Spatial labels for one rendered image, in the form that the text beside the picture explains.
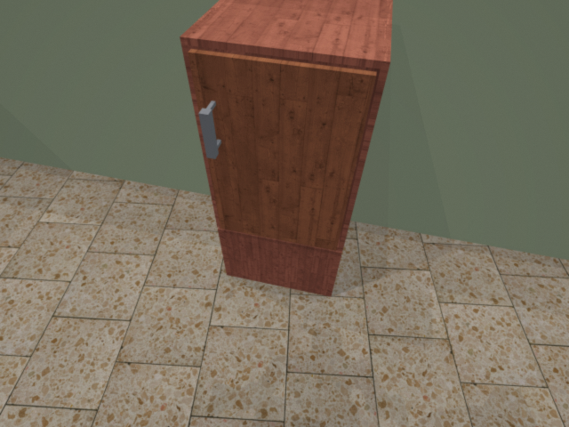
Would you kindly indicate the handle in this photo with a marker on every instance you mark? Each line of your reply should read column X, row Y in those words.
column 211, row 144

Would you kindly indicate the cupboard door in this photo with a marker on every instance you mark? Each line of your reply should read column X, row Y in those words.
column 290, row 136

